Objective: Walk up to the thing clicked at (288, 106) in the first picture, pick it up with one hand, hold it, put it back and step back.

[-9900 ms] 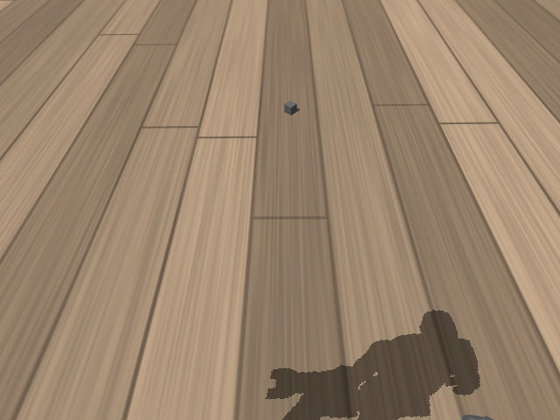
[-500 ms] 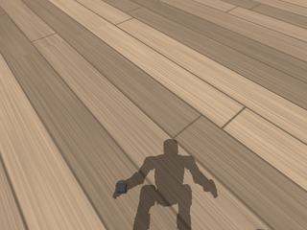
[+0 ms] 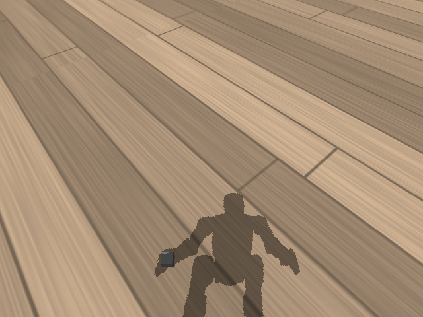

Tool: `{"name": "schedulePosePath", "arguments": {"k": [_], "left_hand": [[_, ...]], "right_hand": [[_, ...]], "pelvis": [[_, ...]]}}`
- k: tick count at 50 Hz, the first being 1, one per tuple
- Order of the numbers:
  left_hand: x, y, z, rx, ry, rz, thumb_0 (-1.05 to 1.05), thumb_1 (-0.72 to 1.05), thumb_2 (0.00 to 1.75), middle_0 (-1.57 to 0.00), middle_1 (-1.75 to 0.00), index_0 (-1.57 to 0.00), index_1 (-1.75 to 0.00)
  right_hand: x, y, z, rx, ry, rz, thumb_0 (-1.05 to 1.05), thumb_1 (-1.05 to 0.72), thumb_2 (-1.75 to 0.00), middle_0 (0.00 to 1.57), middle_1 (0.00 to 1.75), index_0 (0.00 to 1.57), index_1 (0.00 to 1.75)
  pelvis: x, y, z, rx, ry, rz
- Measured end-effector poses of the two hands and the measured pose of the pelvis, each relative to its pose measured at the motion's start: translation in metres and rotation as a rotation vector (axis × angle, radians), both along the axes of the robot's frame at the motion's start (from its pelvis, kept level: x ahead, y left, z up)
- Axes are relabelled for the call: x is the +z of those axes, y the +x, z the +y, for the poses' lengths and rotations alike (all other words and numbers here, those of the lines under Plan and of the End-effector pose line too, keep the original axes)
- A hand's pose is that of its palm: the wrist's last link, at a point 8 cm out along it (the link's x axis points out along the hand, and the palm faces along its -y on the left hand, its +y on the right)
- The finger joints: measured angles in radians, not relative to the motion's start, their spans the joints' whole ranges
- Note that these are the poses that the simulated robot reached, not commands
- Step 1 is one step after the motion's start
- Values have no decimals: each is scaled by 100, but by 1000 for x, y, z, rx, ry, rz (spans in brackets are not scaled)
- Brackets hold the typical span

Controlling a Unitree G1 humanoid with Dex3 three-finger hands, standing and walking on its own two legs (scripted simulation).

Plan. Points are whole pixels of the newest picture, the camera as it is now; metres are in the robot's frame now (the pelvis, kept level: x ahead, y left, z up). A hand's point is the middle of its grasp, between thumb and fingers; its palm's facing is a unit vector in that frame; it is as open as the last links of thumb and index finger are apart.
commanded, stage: stand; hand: left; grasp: from above
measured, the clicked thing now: (167, 259) +0.45 +0.24 -0.75
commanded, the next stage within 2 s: rise first in 0.30 s
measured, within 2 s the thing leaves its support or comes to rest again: neither
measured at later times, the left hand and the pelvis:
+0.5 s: hand out of the picture +0.10 +0.25 -0.15, palm faces +0.05 -0.94 -0.34, open 7.6 cm; pelvis -0.01 +0.00 +0.00, yaw +0 degrees
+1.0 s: hand out of the picture +0.14 +0.26 -0.21, palm faces -0.10 -0.90 -0.42, open 12.0 cm; pelvis -0.01 +0.02 -0.07, yaw -2 degrees
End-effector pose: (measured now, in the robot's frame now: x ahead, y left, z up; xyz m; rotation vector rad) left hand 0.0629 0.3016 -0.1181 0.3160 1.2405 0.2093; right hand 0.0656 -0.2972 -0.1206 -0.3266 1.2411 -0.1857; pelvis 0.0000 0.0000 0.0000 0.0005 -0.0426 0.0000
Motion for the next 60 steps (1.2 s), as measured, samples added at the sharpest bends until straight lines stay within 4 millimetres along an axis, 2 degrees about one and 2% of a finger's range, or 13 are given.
{"name": "schedulePosePath", "arguments": {"k": [22,26,31,35,40,45,52,60], "left_hand": [[1,2,1,8,1,-24,0,89,90,-21,-31,-20,-31],[-1,31,-5,25,-13,-113,1,80,89,-23,-38,-21,-39],[-11,73,-5,-42,-20,-146,0,55,84,-26,-56,-25,-56],[-13,87,-2,-80,5,-158,0,29,79,-29,-69,-29,-68],[-22,83,0,-97,40,-95,0,0,75,-34,-75,-33,-75],[-40,75,1,-99,51,-70,0,-15,72,-39,-74,-38,-75],[-58,72,5,-151,81,-103,0,-19,67,-47,-69,-45,-71],[-67,69,5,-193,111,-90,0,-15,61,-53,-63,-51,-65]], "right_hand": [[0,-1,2,-12,2,-21,1,-90,-90,20,30,20,30],[-1,8,14,-13,18,-124,1,-90,-90,20,30,20,30],[-8,9,32,-33,47,-180,1,-90,-89,20,30,20,30],[-11,5,41,-57,64,-203,1,-89,-89,20,30,20,30],[-17,9,48,-61,78,-237,1,-90,-90,20,30,20,30],[-25,23,49,-33,67,-292,1,-92,-90,21,30,20,30],[-39,49,52,12,42,-357,1,-93,-90,20,30,20,30],[-50,72,61,43,51,-425,1,-94,-91,20,30,20,30]], "pelvis": [[-1,-2,2,0,0,8],[-6,-11,3,1,-1,47],[-17,-19,2,-12,0,119],[-24,-18,5,-25,1,149],[-32,-14,11,-29,-3,180],[-48,-14,14,-30,-8,228],[-71,-14,16,-27,-15,281],[-89,-11,17,-25,-25,329]]}}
